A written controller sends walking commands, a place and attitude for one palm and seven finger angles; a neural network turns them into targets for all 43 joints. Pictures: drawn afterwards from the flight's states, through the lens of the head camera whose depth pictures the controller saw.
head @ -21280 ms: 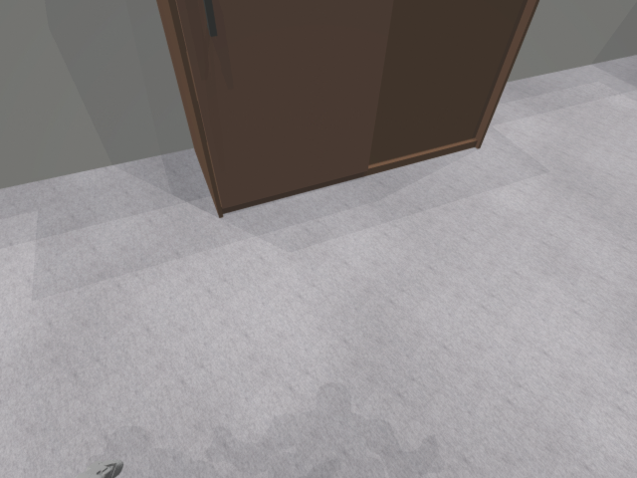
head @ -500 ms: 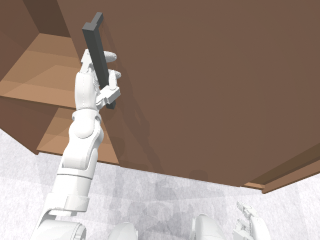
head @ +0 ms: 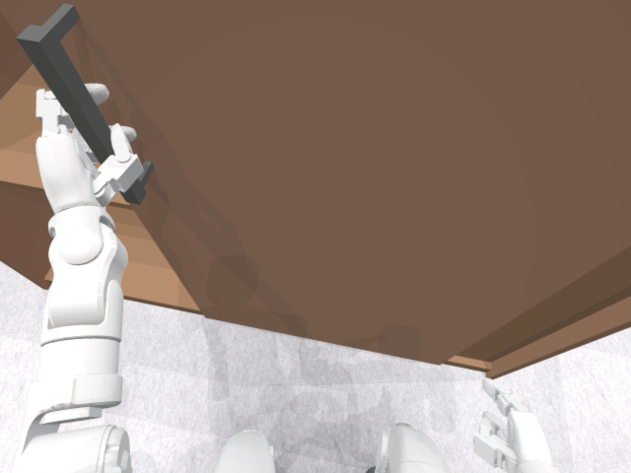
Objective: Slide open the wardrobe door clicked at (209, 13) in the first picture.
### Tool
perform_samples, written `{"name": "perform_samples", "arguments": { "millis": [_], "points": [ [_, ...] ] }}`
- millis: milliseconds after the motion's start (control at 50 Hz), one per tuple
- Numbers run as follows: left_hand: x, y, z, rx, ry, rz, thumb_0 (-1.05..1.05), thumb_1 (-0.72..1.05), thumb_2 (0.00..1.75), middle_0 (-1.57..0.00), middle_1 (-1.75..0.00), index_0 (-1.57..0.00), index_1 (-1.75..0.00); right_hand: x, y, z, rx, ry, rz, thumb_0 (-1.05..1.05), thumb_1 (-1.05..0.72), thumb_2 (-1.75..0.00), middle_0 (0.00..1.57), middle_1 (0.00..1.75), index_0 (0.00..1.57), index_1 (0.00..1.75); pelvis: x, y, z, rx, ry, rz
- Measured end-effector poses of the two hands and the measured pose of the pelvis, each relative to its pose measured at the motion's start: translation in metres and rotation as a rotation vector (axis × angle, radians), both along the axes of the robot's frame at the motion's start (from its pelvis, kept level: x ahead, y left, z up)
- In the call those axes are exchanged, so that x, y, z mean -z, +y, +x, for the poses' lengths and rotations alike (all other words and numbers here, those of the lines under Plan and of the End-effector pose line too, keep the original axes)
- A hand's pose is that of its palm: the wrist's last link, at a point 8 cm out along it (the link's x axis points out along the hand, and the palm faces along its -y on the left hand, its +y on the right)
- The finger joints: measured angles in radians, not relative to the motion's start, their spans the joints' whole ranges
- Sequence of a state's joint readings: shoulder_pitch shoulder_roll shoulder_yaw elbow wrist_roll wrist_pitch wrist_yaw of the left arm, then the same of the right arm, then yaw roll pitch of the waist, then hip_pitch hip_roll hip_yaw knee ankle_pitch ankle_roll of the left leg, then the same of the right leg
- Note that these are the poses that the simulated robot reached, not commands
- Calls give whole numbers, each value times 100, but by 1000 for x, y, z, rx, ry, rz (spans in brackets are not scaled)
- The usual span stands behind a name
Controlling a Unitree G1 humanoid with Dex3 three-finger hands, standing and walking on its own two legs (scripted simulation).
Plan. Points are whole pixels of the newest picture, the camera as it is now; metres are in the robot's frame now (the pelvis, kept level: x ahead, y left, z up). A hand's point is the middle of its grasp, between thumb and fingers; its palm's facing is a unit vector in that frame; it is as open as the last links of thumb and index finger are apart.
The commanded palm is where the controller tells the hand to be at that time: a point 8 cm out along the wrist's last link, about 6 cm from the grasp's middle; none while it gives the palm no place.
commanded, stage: stop walking and hold the door there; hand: left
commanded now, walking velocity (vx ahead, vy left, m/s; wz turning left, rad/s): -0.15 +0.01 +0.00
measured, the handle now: (106, 122) +0.42 +0.33 +0.14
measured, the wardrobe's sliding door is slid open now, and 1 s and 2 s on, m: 0.55 0.55 0.55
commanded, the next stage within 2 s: none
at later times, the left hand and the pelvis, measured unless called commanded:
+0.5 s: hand (123, 162) +0.38 +0.29 +0.12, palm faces +0.56 -0.79 -0.24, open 6.6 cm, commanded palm +0.33 +0.31 +0.11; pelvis +0.02 -0.02 -0.01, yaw -4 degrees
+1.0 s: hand (121, 161) +0.37 +0.29 +0.13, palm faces +0.50 -0.82 -0.26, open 6.3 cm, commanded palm +0.33 +0.31 +0.11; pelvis -0.03 -0.02 +0.00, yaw -8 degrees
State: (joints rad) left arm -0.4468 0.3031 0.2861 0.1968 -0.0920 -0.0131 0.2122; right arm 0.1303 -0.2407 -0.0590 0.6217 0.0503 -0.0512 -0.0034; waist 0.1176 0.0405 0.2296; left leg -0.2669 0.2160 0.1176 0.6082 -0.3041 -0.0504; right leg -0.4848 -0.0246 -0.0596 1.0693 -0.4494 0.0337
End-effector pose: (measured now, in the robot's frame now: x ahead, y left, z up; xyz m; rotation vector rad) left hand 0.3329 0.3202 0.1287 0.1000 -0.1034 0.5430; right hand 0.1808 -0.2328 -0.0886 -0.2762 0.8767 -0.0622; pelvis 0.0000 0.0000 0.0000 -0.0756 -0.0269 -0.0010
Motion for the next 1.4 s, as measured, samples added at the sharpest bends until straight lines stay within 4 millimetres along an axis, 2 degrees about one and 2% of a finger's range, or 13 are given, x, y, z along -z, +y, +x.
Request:
{"name": "perform_samples", "arguments": {
  "millis": [120, 180, 240, 300, 400, 480, 580, 700, 800, 1000, 1180, 1300, 1400],
  "points": [
    [-4, 6, -2, -13, 79, 140, -5, 70, 83, -35, -135, -15, -135, -5, -13, 17, 0, -59, 44, 1, -91, -90, 20, 30, 20, 30, -3, -28, 22, 24, 4, -1],
    [-6, 7, -3, -56, 117, 224, -9, 66, 82, -38, -134, -18, -134, 7, -30, 29, 12, -125, 76, 1, -90, -90, 20, 30, 20, 30, 12, -46, 36, 26, 2, 45],
    [-7, 6, -4, -101, 150, 252, -12, 63, 82, -40, -134, -21, -134, 18, -52, 35, 71, -157, 64, 1, -90, -90, 20, 30, 20, 30, 18, -47, 36, 36, 2, 56],
    [-9, 5, -4, -124, 167, 226, -12, 63, 82, -40, -131, -23, -134, 19, -69, 27, 134, -155, 36, 1, -91, -90, 20, 30, 20, 30, 14, -42, 33, 46, -3, 81],
    [-7, 5, -3, -111, 139, 185, -10, 63, 83, -39, -132, -25, -133, 7, -82, -3, 179, -121, -42, 1, -91, -90, 20, 30, 20, 30, 10, -34, 26, 40, -6, 89],
    [-3, 6, -3, -71, 80, 156, -8, 65, 84, -39, -134, -22, -130, 0, -79, -32, 206, -105, -93, 1, -91, -90, 19, 30, 20, 30, 15, -24, 18, 52, -19, 61],
    [-5, 6, -4, -40, 112, 144, -7, 68, 81, -34, -133, -19, -130, -8, -58, -71, 231, -60, -59, 1, -91, -90, 19, 30, 20, 30, 0, -22, 13, 80, -11, 42],
    [-8, 7, -4, -27, 154, 151, -7, 70, 80, -34, -131, -20, -133, 1, -44, -106, 235, -9, -11, 1, -90, -90, 20, 30, 20, 30, -2, -26, 3, 114, 11, 51],
    [-10, 5, -4, -47, 176, 129, -7, 69, 81, -33, -127, -21, -133, 11, -53, -129, 287, 6, -7, 1, -90, -90, 20, 30, 20, 30, 0, -27, -12, 133, 11, 53],
    [-12, 7, -4, -21, 201, 110, -6, 69, 81, -32, -127, -24, -135, 6, -79, -172, 367, 37, -103, 1, -90, -90, 20, 30, 20, 30, 1, -18, -27, 134, 6, 56],
    [-13, 6, -4, -31, 208, 104, -6, 69, 81, -32, -127, -25, -136, 13, -71, -183, 349, 85, -77, 1, -91, -90, 20, 30, 20, 30, 0, -20, -31, 129, 8, 62],
    [-13, 7, -4, -24, 206, 110, -6, 68, 82, -33, -127, -26, -136, 20, -65, -172, 328, 94, -53, 1, -90, -90, 20, 30, 20, 30, 2, -19, -28, 125, 9, 56],
    [-12, 12, -3, 22, 193, 139, -7, 65, 84, -35, -130, -29, -137, 24, -60, -156, 309, 96, -65, 1, -91, -90, 20, 30, 20, 30, 6, -2, -25, 96, -2, 58]
  ]
}}
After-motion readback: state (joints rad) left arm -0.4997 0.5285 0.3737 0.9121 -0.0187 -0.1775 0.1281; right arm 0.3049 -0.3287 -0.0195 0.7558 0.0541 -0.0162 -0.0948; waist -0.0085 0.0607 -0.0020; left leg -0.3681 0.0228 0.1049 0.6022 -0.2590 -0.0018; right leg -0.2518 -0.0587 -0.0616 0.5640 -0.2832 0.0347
